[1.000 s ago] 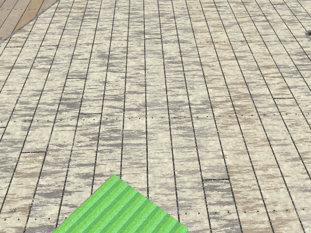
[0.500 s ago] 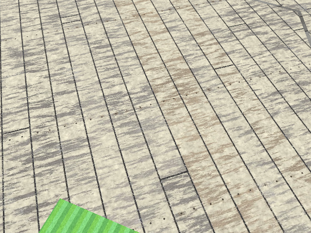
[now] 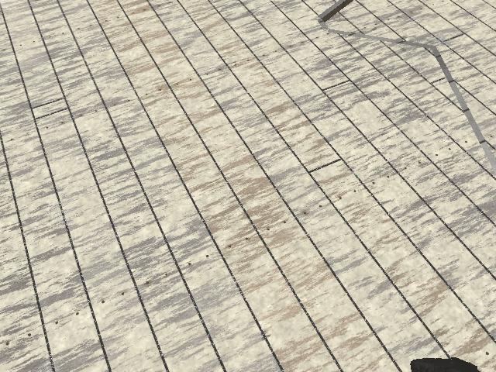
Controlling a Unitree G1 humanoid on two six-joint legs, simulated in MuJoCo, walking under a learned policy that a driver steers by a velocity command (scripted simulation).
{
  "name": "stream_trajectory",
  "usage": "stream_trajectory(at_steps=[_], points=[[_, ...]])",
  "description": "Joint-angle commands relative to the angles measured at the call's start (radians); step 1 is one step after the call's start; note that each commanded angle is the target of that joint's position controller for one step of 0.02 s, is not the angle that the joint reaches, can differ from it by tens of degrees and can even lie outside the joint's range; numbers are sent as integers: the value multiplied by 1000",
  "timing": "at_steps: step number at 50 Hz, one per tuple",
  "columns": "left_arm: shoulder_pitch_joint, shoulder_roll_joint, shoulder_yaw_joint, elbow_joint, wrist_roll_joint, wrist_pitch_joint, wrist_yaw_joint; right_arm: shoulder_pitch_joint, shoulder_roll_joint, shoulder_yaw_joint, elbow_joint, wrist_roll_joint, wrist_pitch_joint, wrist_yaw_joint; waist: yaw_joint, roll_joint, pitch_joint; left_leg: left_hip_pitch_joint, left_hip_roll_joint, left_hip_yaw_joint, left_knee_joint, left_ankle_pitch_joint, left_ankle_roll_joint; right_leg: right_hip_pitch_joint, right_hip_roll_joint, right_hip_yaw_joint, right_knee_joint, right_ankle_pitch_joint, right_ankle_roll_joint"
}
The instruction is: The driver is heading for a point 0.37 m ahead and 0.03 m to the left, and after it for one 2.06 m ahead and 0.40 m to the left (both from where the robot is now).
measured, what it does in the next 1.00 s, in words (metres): walks ahead: left foot, then right foot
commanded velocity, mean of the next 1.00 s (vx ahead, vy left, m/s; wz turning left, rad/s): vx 0.21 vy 0.00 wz -0.08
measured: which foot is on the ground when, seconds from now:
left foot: up 0.00-0.08, down 0.10-0.58, up 0.60-0.82, down 0.84-1.00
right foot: down 0.00-0.12, up 0.14-0.54, down 0.56-1.00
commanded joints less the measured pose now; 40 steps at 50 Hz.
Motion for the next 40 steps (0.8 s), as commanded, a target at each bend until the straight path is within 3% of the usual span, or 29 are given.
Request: stream_trajectory(at_steps=[1,3,4,5,6,7,8,9,10,11,14,15,18,21,25,27,28,29,30,31,32,34,37,40], points=[[67,141,22,-23,8,-11,15,-119,-71,-9,-107,8,-28,3,-8,-117,28,38,-44,30,-93,-30,40,43,-290,146,24,635,-84],[28,172,27,-28,9,-18,15,22,-110,-25,-70,12,-37,-10,-78,-130,-24,249,-100,48,-145,-115,79,31,-282,121,143,878,-49],[15,178,27,-26,11,-20,10,167,-133,-37,-26,14,-45,-22,-147,-105,-97,419,-117,59,-201,-98,105,15,-247,83,306,932,-32],[11,154,20,-39,5,-26,4,325,-175,-51,5,-3,-56,-37,-213,-71,-201,663,-1,-52,-196,-133,145,-129,-209,60,526,735,-19],[137,50,-1,-56,-41,-26,-2,442,-287,-79,14,-32,-54,-43,-190,152,-374,980,298,-495,-211,-216,273,-433,-64,-35,905,212,32],[152,113,11,-40,-24,-22,2,422,-248,-78,35,-4,-37,-28,-171,171,-373,949,357,-758,-351,-256,320,-576,-19,-28,1049,-201,28],[59,131,15,-51,0,-16,2,313,-175,-61,18,13,-33,-24,-134,56,-180,780,313,-621,-374,-343,299,-635,-86,-10,1083,-113,23],[-25,113,8,-69,10,-17,-6,245,-113,-45,11,15,-37,-19,-128,-23,-86,648,264,-482,-403,-291,274,-632,-123,-13,1026,-44,23],[-58,96,7,-80,13,-13,-13,229,-90,-36,20,10,-42,-21,-109,-13,-37,571,214,-379,-430,-207,245,-614,-152,-23,972,-19,23],[-56,87,6,-83,25,-2,-19,233,-74,-28,37,16,-47,-24,-85,6,-6,503,179,-295,-446,-48,225,-576,-167,-38,933,-12,34],[-20,52,-1,-65,31,21,-20,299,-82,-24,87,27,-78,-19,-54,26,-31,484,158,-147,-411,516,238,-525,-151,-77,873,-14,69],[-28,46,-4,-68,26,23,-22,285,-102,-26,91,27,-79,-20,-41,40,-44,480,148,-106,-419,541,242,-527,-150,-92,828,8,81],[-137,22,-19,-94,22,24,-23,312,-92,-16,119,28,-67,-23,-59,66,-34,477,84,-3,-406,651,200,-506,-156,-153,619,122,95],[-224,11,-34,-104,13,26,-20,355,-99,-12,145,30,-56,-30,-97,79,-57,509,77,17,-385,645,181,-442,-142,-185,466,221,92],[-248,34,-33,-91,14,21,0,376,-104,-10,175,28,-39,-41,-105,69,-42,559,116,-32,-311,545,173,-381,-135,-171,342,198,66],[-178,37,-30,-55,20,5,9,365,-100,-8,185,34,-31,-48,-67,26,-42,552,95,-42,-210,428,139,-255,-134,-159,163,300,44],[-126,85,-20,-37,29,-9,16,401,-89,-4,187,32,-33,-51,-65,-42,-88,503,54,-29,-124,267,104,-120,-222,-78,143,591,31],[-73,137,-11,-29,32,-15,18,506,-34,10,188,39,-31,-54,-104,-162,-185,404,-8,13,-9,-166,76,52,-418,80,226,1032,-51],[-59,94,-19,-17,5,1,16,568,-9,13,235,58,-2,-61,-81,-231,-264,389,-85,28,104,-564,64,49,-518,191,207,1070,-194],[-81,63,-30,-23,-3,7,14,485,-59,0,223,43,18,-66,-66,-180,-201,330,-92,-6,176,-671,59,-9,-503,221,145,905,-213],[-131,59,-35,-24,-1,12,18,409,-57,-4,206,28,28,-62,-75,-156,-132,297,-91,-21,200,-661,52,-73,-470,197,94,747,-192],[-210,50,-42,-26,5,23,35,379,-30,0,213,19,47,-55,-124,-131,-75,354,-59,-33,145,-558,32,-207,-402,113,16,533,-123],[-233,49,-43,-9,7,29,35,418,-1,9,260,23,64,-63,-142,-135,-81,452,-70,-1,29,-454,13,-261,-335,37,-3,394,-68],[-249,61,-40,12,-5,40,31,411,11,15,284,21,72,-68,-152,-125,-59,533,-72,23,-145,-290,19,-330,-300,18,-17,81,-30]])
Keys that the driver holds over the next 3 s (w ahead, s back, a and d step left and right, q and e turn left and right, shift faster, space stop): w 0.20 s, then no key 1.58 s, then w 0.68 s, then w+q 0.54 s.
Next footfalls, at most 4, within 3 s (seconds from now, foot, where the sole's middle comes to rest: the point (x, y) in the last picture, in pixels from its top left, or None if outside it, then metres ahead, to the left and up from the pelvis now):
0.10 left None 0.24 0.12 -0.78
0.56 right None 0.40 -0.06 -0.78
0.84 left None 0.34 0.14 -0.78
2.10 right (322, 363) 0.49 -0.08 -0.78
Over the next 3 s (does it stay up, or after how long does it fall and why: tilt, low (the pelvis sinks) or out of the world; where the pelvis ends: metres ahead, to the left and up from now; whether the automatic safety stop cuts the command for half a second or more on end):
stays up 0.89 0.01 0.01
